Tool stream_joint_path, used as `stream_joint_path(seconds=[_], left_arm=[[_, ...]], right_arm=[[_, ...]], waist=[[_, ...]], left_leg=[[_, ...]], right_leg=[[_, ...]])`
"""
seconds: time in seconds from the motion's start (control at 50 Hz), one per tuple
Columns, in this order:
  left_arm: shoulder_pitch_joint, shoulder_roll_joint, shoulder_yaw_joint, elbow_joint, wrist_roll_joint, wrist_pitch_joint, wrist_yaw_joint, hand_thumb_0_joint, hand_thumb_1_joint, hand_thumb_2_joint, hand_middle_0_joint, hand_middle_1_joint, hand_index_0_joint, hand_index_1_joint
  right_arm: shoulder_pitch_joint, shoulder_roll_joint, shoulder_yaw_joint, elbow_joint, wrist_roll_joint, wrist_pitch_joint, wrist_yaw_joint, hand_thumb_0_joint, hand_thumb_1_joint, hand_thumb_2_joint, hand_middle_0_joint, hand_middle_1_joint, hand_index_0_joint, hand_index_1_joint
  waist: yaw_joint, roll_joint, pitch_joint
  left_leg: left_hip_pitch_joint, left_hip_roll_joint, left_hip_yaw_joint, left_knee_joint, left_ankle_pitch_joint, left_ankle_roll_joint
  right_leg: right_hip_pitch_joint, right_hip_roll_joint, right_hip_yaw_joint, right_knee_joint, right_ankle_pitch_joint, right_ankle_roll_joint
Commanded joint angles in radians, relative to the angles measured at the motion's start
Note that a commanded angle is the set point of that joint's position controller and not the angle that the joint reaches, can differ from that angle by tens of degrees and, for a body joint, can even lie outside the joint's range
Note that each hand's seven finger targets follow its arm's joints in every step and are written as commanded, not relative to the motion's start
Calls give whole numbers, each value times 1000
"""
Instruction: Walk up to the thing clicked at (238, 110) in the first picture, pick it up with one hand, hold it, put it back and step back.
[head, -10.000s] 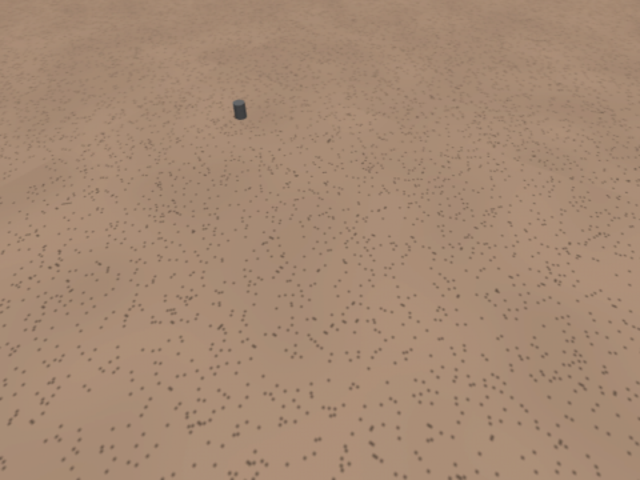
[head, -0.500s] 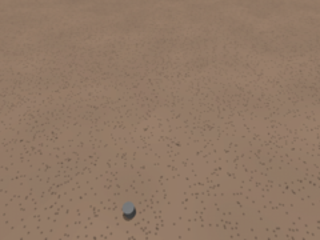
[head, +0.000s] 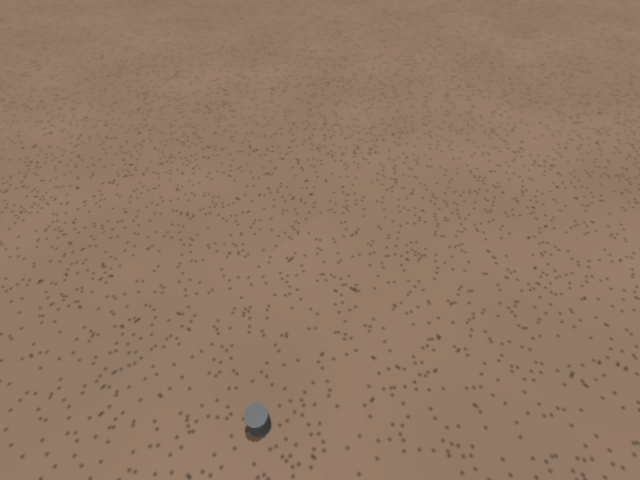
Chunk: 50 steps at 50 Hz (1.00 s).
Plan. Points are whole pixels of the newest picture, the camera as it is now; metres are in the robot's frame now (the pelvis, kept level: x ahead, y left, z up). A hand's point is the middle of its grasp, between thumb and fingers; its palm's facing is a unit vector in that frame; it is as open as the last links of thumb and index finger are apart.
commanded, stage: stand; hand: left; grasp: from above
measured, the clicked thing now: (258, 420) +0.43 +0.22 -0.74
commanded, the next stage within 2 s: rise first in 1.02 s
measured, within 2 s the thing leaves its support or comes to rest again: neither
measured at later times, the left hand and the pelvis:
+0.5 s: hand out of the picture +0.06 +0.26 -0.16, palm faces -0.03 -0.94 -0.34, open 7.4 cm; pelvis +0.00 +0.00 +0.00, yaw +0 degrees
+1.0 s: hand out of the picture +0.07 +0.26 -0.16, palm faces -0.02 -0.94 -0.34, open 7.4 cm; pelvis +0.00 +0.01 +0.00, yaw +0 degrees
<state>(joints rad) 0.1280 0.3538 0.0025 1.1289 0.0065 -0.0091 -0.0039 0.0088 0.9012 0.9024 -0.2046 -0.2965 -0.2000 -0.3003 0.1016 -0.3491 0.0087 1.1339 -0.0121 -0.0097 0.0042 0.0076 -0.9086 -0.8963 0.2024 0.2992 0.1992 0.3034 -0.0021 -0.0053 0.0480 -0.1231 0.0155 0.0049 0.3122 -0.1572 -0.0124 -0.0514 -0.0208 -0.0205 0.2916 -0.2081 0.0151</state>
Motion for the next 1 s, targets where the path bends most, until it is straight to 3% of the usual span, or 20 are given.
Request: stream_joint_path(seconds=[0.0, 0.22, 0.28, 0.4, 0.54, 0.6, 0.72, 0.98], left_arm=[[-31, 212, 41, -55, 5, -19, 14, 0, 900, 900, -200, -300, -200, -301], [-27, 210, 39, -53, 6, -19, 12, 0, 900, 900, -200, -300, -200, -301], [-25, 210, 39, -56, 7, -20, 13, 0, 900, 900, -200, -300, -200, -301], [-23, 209, 39, -54, 4, -20, 13, 0, 900, 900, -200, -300, -200, -301], [-15, 206, 37, -55, 4, -21, 14, 0, 900, 900, -200, -300, -200, -301], [-23, 208, 39, -55, 3, -17, 13, 0, 900, 900, -200, -300, -200, -301], [-21, 210, 38, -59, 5, -21, 16, 0, 900, 900, -200, -300, -200, -301], [-18, 211, 39, -60, 4, -19, 17, 0, 900, 900, -200, -300, -200, -301]], right_arm=[[-31, -213, -40, -55, 2, -26, -15, 0, -900, -900, 200, 300, 200, 300], [-30, -212, -44, -52, 3, -21, -12, 0, -900, -900, 200, 300, 200, 300], [-30, -211, -44, -56, 2, -24, -13, 0, -900, -900, 200, 300, 200, 300], [-29, -214, -43, -52, 5, -22, -12, 0, -900, -900, 200, 300, 200, 300], [-34, -215, -42, -53, 4, -24, -14, 0, -900, -900, 200, 300, 200, 300], [-30, -213, -42, -54, 4, -25, -15, 0, -900, -900, 200, 300, 200, 300], [-27, -215, -43, -56, 5, -25, -16, 0, -900, -900, 200, 300, 200, 300], [-29, -211, -42, -61, 5, -25, -16, 0, -900, -900, 200, 300, 200, 300]], waist=[[5, 19, -75], [1, 11, -54], [3, 6, -70], [3, 8, -60], [6, 12, -76], [4, 13, -67], [2, 10, -89], [4, 9, -67]], left_leg=[[38, 121, -92, -35, 190, 30], [19, 114, -99, -47, 105, 30], [35, 118, -97, -33, 165, 35], [31, 115, -102, -38, 133, 33], [48, 118, -101, -24, 198, 34], [36, 115, -100, -33, 171, 28], [54, 121, -95, -14, 249, 34], [51, 119, -91, -25, 223, 35]], right_leg=[[-17, -123, 86, -41, 169, -30], [-35, -121, 87, -57, 101, -31], [-29, -125, 87, -48, 152, -30], [-35, -123, 86, -55, 118, -29], [-24, -126, 82, -43, 173, -29], [-31, -123, 80, -43, 135, -30], [-6, -130, 80, -33, 222, -29], [-19, -126, 81, -39, 193, -26]])
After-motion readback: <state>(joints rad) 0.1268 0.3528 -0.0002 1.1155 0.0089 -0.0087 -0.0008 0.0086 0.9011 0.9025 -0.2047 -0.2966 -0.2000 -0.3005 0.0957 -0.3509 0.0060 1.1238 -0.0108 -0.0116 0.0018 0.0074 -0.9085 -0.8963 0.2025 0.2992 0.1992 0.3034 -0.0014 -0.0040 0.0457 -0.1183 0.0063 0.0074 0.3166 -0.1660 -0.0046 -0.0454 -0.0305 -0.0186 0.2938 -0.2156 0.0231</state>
